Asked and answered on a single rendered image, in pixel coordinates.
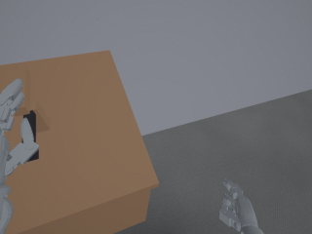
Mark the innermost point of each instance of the right robot hand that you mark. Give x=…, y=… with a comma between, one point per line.
x=241, y=211

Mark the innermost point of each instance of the left robot forearm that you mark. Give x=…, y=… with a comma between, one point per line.
x=6, y=208

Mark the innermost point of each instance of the tap lever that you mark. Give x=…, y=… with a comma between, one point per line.
x=31, y=117

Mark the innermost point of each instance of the left robot hand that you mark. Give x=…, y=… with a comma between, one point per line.
x=11, y=99

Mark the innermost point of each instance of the counter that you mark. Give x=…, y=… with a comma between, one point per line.
x=94, y=174

